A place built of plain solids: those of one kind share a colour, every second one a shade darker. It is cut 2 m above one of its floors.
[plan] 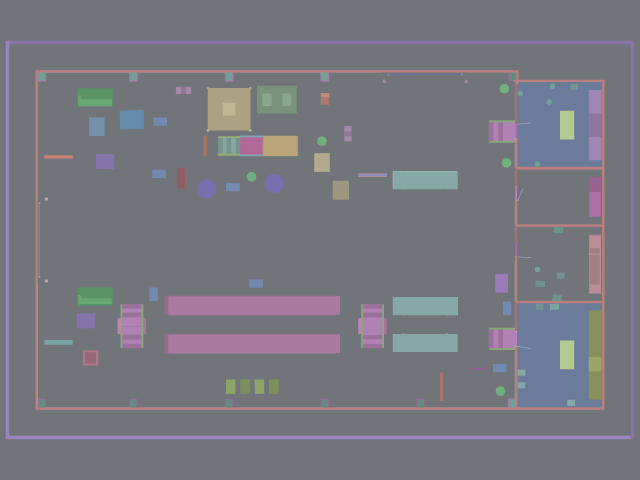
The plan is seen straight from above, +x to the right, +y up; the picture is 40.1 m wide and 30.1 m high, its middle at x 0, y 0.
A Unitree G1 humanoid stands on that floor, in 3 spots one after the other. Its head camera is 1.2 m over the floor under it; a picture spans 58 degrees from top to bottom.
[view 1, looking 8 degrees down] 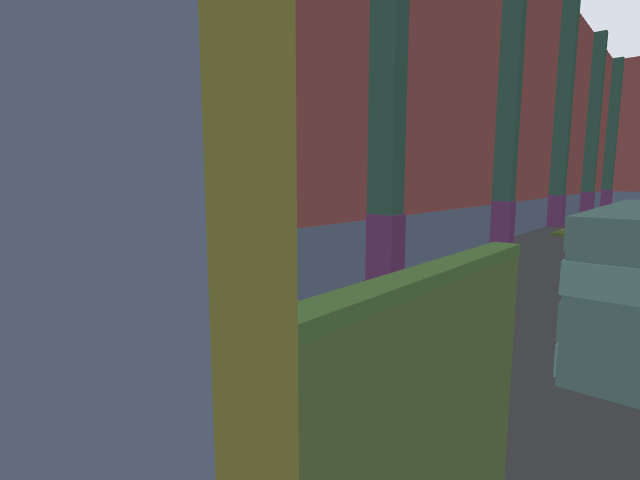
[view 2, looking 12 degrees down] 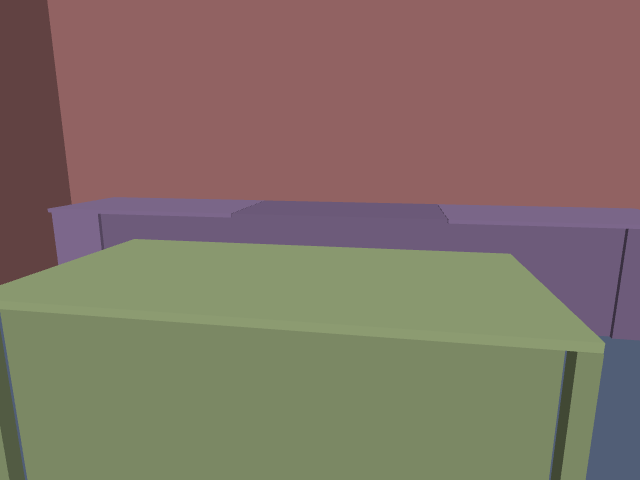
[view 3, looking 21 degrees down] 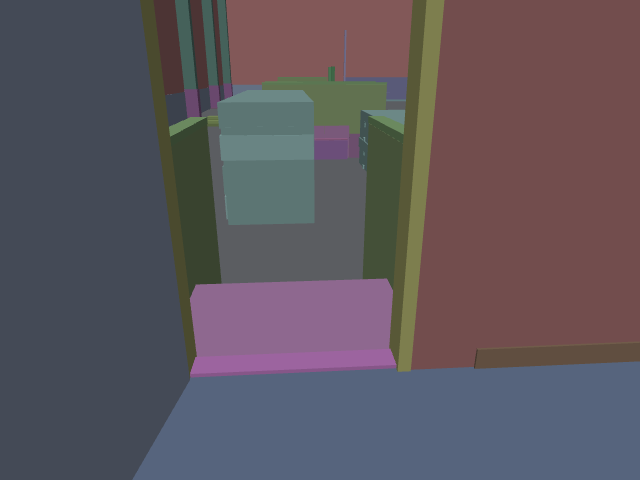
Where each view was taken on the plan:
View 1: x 12.68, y -6.20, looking -139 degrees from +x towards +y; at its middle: dado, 6.60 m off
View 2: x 14.00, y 6.80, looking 10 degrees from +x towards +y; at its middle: desks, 3.02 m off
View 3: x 13.90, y -6.20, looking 176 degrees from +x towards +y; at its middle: ground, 5.02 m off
